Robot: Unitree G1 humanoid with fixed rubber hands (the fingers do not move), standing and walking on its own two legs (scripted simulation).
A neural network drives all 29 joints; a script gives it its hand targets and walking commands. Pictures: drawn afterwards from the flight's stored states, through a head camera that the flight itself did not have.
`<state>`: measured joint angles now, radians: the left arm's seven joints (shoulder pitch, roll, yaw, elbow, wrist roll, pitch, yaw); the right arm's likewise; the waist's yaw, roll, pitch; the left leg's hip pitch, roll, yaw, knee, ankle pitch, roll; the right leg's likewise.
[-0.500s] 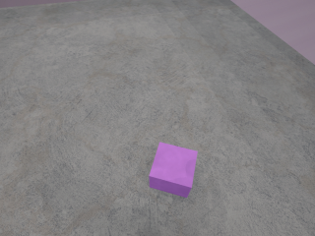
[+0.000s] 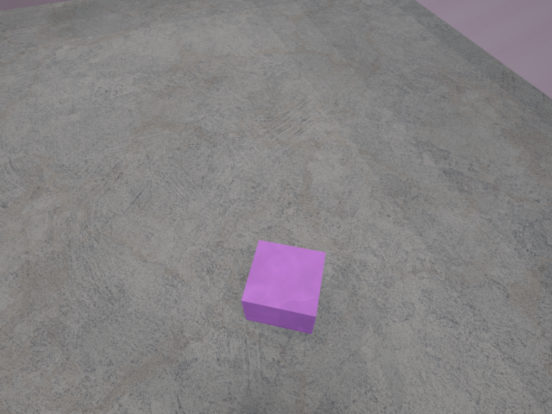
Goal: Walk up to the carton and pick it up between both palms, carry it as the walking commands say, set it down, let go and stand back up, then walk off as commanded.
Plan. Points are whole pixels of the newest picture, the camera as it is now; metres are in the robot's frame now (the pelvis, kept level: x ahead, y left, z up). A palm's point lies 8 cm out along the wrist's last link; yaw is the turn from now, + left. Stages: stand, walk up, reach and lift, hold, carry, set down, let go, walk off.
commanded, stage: walk up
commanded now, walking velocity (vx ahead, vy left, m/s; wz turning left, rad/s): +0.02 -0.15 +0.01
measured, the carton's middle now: (285, 286) +0.57 +0.00 -0.67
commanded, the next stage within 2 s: none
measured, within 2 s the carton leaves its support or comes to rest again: neither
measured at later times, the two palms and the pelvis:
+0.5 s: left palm out of the picture +0.02 +0.26 -0.13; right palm out of the picture +0.02 -0.24 -0.13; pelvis -0.01 +0.00 +0.00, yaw +1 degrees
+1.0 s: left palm out of the picture +0.01 +0.22 -0.12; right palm out of the picture +0.00 -0.28 -0.15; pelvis -0.01 -0.05 +0.01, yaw +3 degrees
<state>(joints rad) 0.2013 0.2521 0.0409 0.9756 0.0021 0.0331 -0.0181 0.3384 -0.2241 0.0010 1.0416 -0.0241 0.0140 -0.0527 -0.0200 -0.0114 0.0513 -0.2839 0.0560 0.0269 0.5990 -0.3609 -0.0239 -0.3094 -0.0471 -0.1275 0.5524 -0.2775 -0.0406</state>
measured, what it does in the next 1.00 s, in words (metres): steps on the spot: left foot, then right foot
